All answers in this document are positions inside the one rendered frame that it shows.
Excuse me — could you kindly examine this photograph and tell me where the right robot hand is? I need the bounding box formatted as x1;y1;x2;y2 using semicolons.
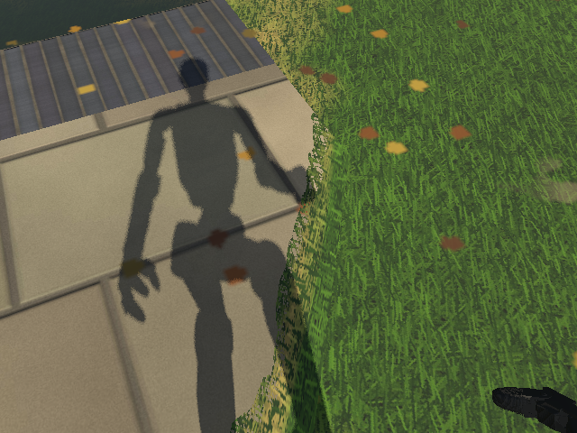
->
492;387;577;433

